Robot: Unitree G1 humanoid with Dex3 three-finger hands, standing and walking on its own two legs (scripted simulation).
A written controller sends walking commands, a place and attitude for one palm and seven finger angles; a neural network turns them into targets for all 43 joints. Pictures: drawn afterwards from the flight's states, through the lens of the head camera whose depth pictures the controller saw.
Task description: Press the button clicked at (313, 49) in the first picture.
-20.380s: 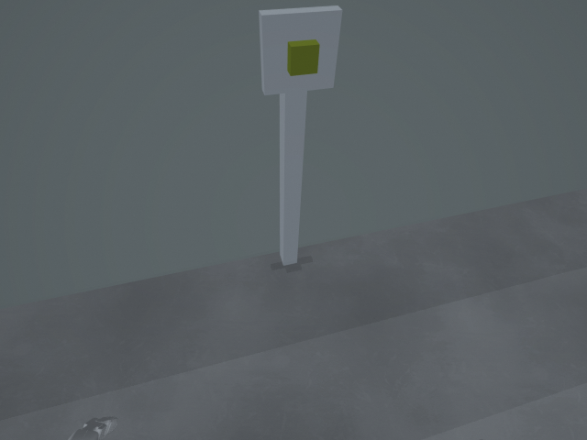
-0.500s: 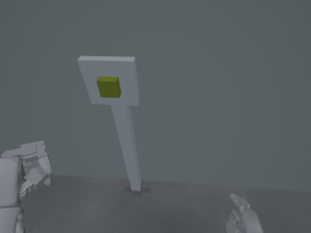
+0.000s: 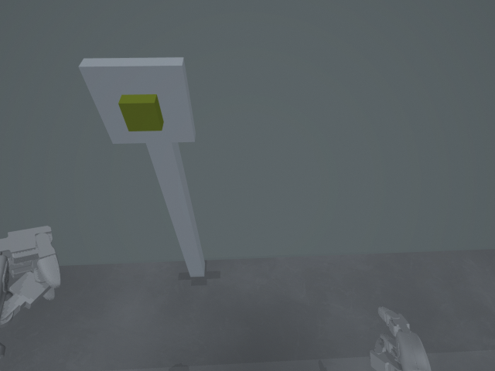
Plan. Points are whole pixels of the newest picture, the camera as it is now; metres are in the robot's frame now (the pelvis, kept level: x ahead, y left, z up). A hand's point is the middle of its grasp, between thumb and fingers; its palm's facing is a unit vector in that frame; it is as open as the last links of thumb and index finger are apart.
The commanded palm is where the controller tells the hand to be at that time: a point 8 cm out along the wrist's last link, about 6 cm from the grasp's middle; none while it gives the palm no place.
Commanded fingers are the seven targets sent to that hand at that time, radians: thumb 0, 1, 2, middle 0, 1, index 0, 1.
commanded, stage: step back with the hand held close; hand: left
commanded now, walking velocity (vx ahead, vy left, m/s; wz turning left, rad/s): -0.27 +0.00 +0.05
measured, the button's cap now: (142, 112) +0.55 +0.24 +0.11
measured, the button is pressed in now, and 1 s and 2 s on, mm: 0 0 0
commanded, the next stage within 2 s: stop stepping back and stand still in 0.82 s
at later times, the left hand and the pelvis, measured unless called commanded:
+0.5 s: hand out of the picture +0.11 +0.25 +0.17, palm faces +0.43 -0.80 -0.43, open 3.1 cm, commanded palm +0.03 +0.29 +0.17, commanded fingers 0.00 0.90 0.90 -1.30 -1.50 -1.30 -1.50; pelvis -0.09 +0.01 -0.02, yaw +2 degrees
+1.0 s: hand out of the picture +0.01 +0.22 +0.17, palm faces +0.31 -0.80 -0.52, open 3.1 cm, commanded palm -0.06 +0.26 +0.17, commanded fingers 0.00 0.90 0.90 -1.30 -1.50 -1.30 -1.50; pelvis -0.19 -0.02 -0.01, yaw +0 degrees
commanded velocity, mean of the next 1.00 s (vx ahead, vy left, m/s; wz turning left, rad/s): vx -0.29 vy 0.00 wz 0.02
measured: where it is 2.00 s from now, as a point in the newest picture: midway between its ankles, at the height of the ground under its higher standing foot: outside the picture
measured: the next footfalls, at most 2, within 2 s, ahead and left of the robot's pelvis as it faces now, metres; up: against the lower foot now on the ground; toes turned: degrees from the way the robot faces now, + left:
right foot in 0.66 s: -0.18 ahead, -0.12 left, +0.00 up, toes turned +1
left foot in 1.24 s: -0.22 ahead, +0.11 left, +0.00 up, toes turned +4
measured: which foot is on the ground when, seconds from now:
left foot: down 0.00-1.00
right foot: down 0.00-0.46, up 0.48-0.64, down 0.66-1.00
